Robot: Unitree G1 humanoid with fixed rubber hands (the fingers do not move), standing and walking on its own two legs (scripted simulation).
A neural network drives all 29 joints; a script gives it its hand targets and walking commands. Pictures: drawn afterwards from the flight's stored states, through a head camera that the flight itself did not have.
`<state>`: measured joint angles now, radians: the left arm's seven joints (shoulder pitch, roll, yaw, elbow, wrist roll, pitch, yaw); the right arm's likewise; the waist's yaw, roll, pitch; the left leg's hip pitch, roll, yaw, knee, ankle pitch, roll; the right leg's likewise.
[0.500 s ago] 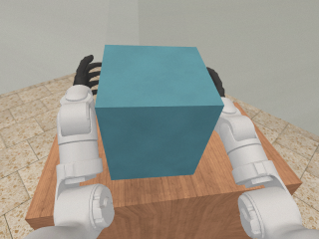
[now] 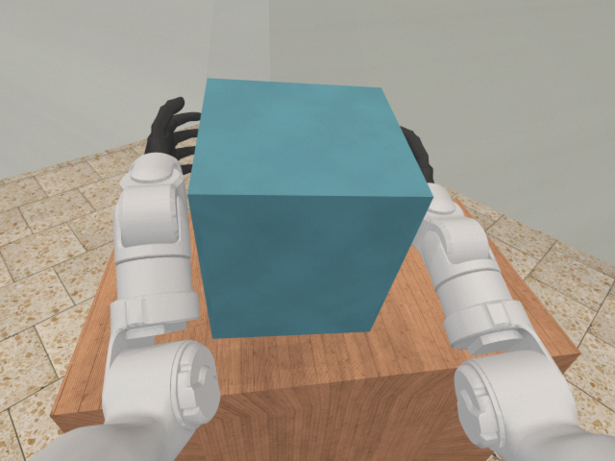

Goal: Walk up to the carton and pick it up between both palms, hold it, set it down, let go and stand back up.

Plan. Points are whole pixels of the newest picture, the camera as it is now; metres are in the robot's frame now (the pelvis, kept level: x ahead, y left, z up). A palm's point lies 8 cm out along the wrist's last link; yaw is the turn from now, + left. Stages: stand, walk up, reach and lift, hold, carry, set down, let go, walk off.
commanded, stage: hold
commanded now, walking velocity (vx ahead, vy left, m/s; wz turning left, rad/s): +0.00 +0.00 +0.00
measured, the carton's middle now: (295, 215) +0.35 +0.01 +0.19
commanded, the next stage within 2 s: none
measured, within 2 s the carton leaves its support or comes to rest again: neither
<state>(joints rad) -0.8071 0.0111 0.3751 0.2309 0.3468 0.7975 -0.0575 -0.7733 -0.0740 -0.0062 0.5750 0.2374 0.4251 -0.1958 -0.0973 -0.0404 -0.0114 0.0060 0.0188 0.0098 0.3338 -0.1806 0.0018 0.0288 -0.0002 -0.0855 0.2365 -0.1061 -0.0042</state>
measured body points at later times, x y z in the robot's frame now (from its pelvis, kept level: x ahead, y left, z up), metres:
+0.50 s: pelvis +0.00 +0.00 +0.00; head -0.06 +0.02 +0.44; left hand +0.39 +0.16 +0.25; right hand +0.38 -0.15 +0.22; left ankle +0.01 +0.11 -0.75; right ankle +0.03 -0.12 -0.75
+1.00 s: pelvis +0.01 +0.00 +0.00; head -0.06 +0.02 +0.44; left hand +0.39 +0.16 +0.25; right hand +0.38 -0.15 +0.23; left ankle +0.01 +0.11 -0.75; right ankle +0.03 -0.12 -0.75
